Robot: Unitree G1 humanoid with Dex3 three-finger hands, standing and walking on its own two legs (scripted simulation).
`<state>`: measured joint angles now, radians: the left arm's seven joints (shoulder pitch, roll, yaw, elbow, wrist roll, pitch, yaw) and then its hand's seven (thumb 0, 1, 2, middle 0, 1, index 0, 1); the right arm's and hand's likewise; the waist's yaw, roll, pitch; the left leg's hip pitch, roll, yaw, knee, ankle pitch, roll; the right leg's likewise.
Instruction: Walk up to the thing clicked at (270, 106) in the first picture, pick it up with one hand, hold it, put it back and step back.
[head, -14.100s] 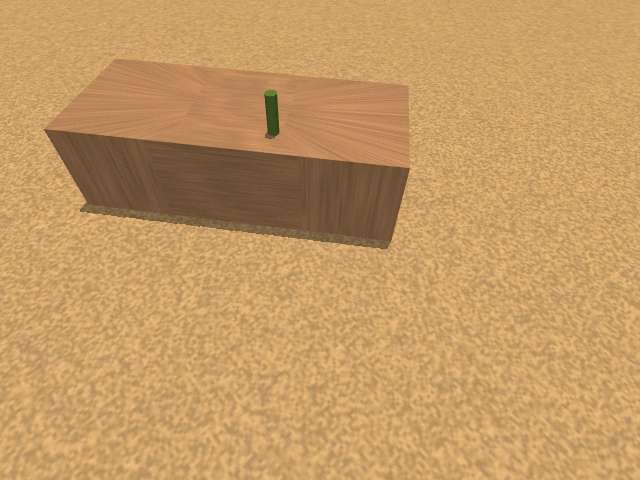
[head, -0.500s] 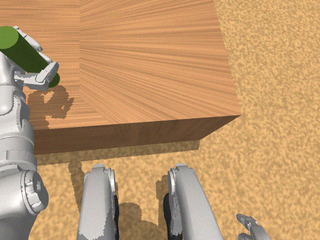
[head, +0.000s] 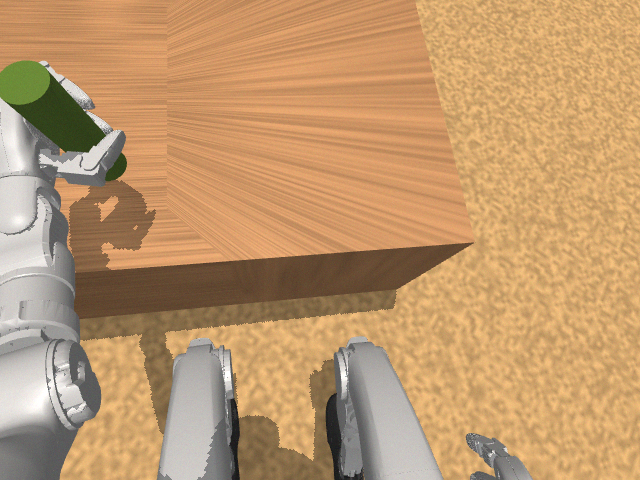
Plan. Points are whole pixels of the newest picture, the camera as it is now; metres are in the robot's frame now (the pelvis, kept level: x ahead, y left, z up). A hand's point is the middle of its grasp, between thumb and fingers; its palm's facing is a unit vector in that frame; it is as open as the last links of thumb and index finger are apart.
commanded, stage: settle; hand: left
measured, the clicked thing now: (74, 131) +0.48 +0.24 +0.03
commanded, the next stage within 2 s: lift in 0.06 s
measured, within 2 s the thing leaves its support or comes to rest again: neither
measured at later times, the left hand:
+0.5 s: hand (75, 121) +0.48 +0.23 +0.05, palm faces +0.18 -0.98 -0.03, open 7.3 cm
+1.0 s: hand (5, 126) +0.40 +0.22 +0.16, palm faces +0.20 -0.98 -0.02, open 7.3 cm
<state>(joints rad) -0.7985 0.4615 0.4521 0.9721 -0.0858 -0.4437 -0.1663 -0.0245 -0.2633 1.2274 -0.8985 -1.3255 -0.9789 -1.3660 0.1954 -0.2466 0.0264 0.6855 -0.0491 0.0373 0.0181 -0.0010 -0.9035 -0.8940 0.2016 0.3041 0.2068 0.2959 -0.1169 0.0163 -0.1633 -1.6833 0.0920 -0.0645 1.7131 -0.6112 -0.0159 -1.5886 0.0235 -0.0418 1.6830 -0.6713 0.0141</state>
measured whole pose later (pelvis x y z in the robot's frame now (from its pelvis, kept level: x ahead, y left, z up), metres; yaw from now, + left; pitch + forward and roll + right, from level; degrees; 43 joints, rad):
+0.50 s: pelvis +0.01 +0.00 +0.03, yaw +1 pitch +30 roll -5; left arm -0.71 0.40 0.42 0.89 -0.10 -0.43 -0.14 -0.02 -0.27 1.23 -0.90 -1.32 -0.98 -1.36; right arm 0.20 -0.24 0.02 0.69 -0.04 0.04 0.02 0.00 -0.92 -0.90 0.20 0.30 0.21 0.30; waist -0.10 0.03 -0.16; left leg -1.55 0.09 -0.06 1.60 -0.59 -0.02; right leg -1.45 0.02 -0.04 1.57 -0.65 0.01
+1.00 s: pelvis +0.02 +0.00 +0.12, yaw +3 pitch +19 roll -3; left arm -0.37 0.26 0.27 0.61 -0.15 -0.38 -0.08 -0.02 -0.27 1.23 -0.91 -1.32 -0.99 -1.36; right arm 0.21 -0.23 0.00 0.68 0.01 0.01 -0.01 0.00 -0.92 -0.90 0.20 0.30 0.21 0.30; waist -0.05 0.02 -0.12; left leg -1.08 0.08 -0.04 1.24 -0.49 -0.02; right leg -0.99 0.01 -0.05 1.20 -0.54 0.01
